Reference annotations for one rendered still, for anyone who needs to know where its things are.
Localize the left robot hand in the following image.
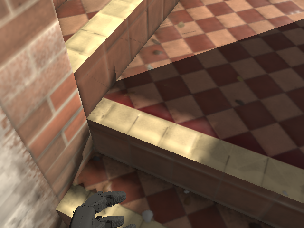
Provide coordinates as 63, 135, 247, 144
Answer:
68, 191, 137, 228

